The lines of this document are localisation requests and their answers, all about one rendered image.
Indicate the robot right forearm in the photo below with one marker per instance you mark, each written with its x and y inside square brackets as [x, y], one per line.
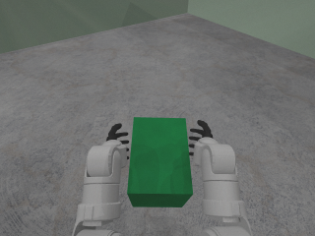
[221, 200]

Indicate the robot left forearm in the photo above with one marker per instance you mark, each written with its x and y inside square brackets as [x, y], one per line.
[100, 201]

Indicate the carton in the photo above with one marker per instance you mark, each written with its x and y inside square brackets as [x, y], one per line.
[159, 169]

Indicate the right robot hand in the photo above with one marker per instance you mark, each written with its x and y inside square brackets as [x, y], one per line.
[206, 133]

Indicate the right robot upper arm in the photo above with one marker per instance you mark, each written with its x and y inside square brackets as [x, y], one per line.
[224, 231]

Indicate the left robot hand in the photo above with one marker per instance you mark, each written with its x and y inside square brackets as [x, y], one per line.
[112, 135]

